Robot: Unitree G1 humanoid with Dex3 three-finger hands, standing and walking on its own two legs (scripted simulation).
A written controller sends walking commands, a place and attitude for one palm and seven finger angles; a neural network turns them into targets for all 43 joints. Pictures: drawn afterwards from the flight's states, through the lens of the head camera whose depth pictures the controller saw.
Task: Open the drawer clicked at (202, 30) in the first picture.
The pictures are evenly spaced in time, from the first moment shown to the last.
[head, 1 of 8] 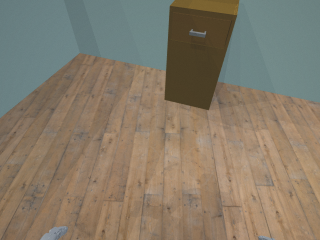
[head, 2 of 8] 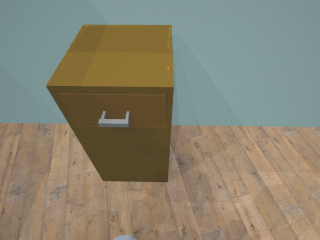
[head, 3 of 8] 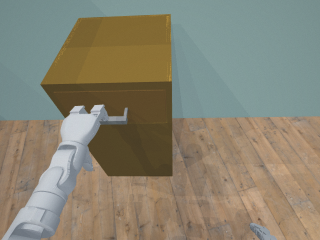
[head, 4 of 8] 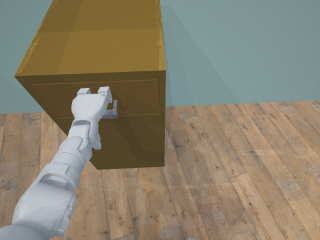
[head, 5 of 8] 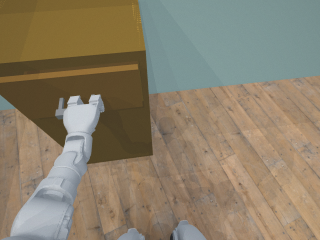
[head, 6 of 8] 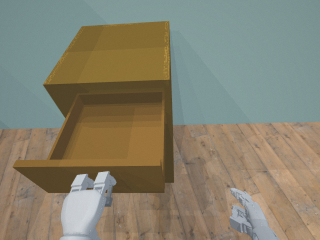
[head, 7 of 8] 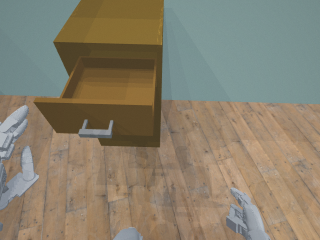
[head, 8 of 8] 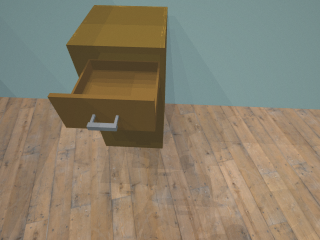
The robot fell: no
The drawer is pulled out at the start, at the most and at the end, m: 0.00 0.30 0.28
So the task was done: yes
